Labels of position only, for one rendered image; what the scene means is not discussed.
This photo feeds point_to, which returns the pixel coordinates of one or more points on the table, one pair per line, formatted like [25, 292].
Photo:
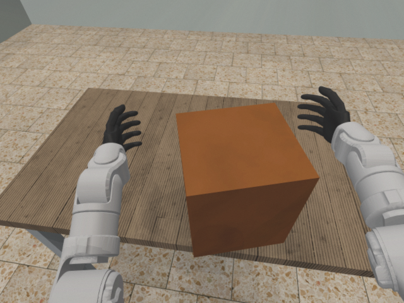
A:
[328, 235]

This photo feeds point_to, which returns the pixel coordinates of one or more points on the robot right upper arm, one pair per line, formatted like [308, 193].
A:
[386, 256]

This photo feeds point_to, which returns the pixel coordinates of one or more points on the carton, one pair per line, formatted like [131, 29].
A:
[246, 177]

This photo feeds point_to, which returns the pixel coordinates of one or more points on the robot left hand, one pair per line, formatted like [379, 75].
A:
[114, 128]

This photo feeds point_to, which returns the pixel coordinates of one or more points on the robot right forearm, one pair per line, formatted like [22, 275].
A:
[375, 174]

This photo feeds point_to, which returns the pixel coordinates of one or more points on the robot left upper arm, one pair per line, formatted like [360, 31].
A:
[89, 286]

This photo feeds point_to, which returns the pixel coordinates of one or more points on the robot right hand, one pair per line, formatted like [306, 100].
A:
[333, 111]

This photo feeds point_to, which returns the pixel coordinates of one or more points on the robot left forearm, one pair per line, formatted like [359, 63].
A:
[97, 206]

